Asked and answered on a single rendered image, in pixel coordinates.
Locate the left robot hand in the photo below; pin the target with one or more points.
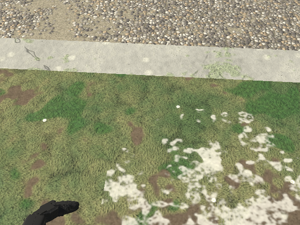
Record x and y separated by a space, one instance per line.
49 211

